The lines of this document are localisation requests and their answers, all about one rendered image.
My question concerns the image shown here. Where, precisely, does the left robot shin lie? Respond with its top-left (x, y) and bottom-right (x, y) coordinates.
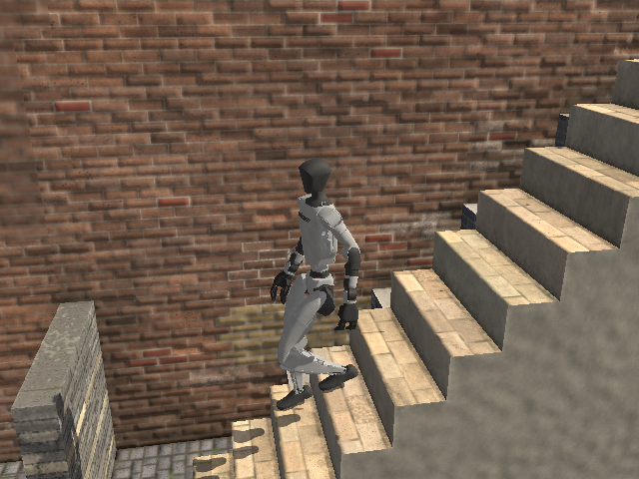
top-left (280, 349), bottom-right (346, 375)

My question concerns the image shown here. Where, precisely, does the right robot hand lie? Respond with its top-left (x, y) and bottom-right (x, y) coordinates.
top-left (270, 271), bottom-right (293, 304)

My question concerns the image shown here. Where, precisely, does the robot right upper arm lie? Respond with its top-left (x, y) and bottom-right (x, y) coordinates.
top-left (298, 194), bottom-right (312, 207)

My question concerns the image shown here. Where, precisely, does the robot left upper arm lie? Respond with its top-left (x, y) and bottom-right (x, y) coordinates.
top-left (318, 207), bottom-right (360, 260)

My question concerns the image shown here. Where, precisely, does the robot right forearm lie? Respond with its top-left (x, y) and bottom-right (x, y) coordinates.
top-left (284, 237), bottom-right (305, 275)

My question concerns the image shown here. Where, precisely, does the right robot foot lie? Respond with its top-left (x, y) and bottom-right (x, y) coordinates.
top-left (277, 385), bottom-right (314, 410)

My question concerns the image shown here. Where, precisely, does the robot left forearm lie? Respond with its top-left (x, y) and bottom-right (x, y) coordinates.
top-left (343, 247), bottom-right (361, 304)

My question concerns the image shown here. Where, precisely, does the left robot hand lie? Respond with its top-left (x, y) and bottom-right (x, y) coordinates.
top-left (334, 303), bottom-right (358, 330)

